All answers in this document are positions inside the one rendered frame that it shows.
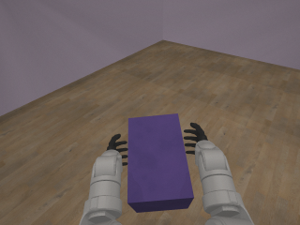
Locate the left robot hand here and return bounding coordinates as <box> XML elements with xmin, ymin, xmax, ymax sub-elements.
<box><xmin>107</xmin><ymin>133</ymin><xmax>128</xmax><ymax>166</ymax></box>

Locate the right robot hand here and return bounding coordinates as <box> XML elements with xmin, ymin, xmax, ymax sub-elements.
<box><xmin>184</xmin><ymin>122</ymin><xmax>208</xmax><ymax>155</ymax></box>

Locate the right robot forearm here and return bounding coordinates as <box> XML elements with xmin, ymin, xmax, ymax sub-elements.
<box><xmin>194</xmin><ymin>140</ymin><xmax>254</xmax><ymax>225</ymax></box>

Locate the right robot upper arm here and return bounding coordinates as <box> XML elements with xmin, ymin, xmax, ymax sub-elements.
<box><xmin>204</xmin><ymin>216</ymin><xmax>253</xmax><ymax>225</ymax></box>

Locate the left robot forearm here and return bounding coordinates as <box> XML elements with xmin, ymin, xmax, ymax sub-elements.
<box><xmin>79</xmin><ymin>149</ymin><xmax>123</xmax><ymax>225</ymax></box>

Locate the carton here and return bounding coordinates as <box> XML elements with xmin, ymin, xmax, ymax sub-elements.
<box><xmin>127</xmin><ymin>113</ymin><xmax>194</xmax><ymax>213</ymax></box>

